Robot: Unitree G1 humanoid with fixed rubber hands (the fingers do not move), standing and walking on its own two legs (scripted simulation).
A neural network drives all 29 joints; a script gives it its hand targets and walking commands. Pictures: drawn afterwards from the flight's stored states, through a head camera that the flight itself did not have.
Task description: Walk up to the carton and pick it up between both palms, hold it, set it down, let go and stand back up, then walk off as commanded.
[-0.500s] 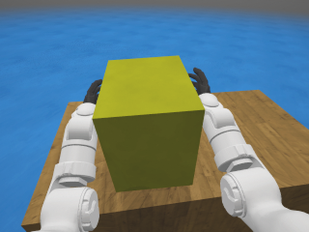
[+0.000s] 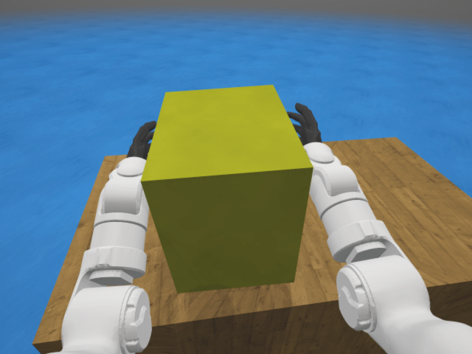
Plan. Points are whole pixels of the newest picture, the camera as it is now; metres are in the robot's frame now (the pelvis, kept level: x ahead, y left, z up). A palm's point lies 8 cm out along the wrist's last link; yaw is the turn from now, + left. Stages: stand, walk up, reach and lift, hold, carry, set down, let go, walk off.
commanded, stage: hold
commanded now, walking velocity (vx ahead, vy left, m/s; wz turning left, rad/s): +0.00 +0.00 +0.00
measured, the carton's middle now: (227, 183) +0.36 +0.01 +0.17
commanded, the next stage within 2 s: none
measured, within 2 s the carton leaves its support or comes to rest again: neither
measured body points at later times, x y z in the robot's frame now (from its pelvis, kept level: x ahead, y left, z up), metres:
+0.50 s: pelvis +0.00 +0.00 +0.00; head -0.07 +0.02 +0.44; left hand +0.39 +0.15 +0.20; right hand +0.39 -0.14 +0.23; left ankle +0.03 +0.14 -0.74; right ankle +0.04 -0.13 -0.74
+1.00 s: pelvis +0.00 +0.00 +0.00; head -0.07 +0.02 +0.44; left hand +0.39 +0.15 +0.20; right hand +0.39 -0.14 +0.23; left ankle +0.03 +0.14 -0.74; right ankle +0.04 -0.13 -0.74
